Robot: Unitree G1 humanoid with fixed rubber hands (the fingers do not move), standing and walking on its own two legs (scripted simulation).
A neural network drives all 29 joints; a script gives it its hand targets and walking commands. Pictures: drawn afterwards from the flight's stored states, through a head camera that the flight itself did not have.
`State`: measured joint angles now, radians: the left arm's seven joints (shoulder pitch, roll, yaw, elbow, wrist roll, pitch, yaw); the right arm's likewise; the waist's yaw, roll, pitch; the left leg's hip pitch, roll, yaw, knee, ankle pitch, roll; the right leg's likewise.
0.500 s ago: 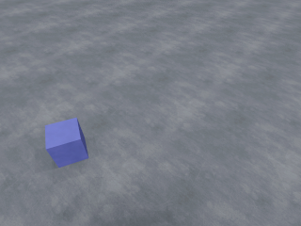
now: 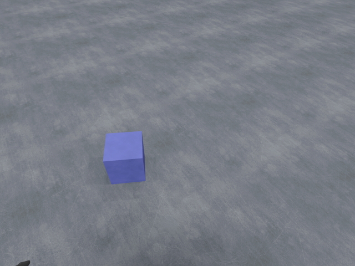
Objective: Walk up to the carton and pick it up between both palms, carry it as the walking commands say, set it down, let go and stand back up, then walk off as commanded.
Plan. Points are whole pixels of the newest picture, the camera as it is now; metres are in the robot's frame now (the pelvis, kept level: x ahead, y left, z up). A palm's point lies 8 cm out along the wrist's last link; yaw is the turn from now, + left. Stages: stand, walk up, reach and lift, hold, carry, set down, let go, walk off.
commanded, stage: walk up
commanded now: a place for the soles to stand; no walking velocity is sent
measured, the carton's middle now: (126, 158) +0.83 +0.28 -0.63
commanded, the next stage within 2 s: none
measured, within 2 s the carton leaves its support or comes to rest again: neither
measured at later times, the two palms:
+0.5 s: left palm out of the picture +0.15 +0.42 -0.09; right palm (256, 189) +0.34 -0.22 -0.06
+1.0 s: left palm (9, 216) +0.28 +0.43 -0.11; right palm (243, 166) +0.43 -0.21 -0.09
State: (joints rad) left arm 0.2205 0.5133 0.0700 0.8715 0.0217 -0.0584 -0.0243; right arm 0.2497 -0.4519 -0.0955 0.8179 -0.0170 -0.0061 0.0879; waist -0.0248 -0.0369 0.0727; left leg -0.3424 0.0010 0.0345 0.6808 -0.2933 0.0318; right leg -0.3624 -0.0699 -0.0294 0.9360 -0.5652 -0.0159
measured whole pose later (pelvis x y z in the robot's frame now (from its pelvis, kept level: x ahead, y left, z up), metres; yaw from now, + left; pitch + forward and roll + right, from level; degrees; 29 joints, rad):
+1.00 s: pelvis +0.28 +0.09 -0.01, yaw +17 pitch -2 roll +0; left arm 0.20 0.45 0.05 0.81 0.00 0.01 -0.01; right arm 0.28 -0.44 -0.04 0.88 -0.01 -0.09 -0.03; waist 0.00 -0.03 0.08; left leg -0.39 0.00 0.01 0.83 -0.41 0.03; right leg -0.38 -0.05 -0.01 0.84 -0.46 -0.02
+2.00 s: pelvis +0.30 +0.14 +0.00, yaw +17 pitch -3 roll -1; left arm 0.31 0.52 0.08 0.95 0.03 -0.05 0.00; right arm 0.14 -0.48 -0.12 0.89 -0.04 -0.01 0.09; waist 0.03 0.01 0.08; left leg -0.36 0.06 0.02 0.65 -0.25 0.00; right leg -0.22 -0.10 0.01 0.67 -0.41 0.00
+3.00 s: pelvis +0.37 +0.17 +0.02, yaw +7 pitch -3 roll +1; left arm 0.11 0.41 0.01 0.97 0.01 0.01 -0.02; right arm 0.09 -0.42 -0.04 1.01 -0.01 -0.03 0.00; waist -0.01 -0.02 0.08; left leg -0.14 0.06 0.16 0.52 -0.33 -0.01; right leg -0.27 0.04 0.04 0.56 -0.25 -0.03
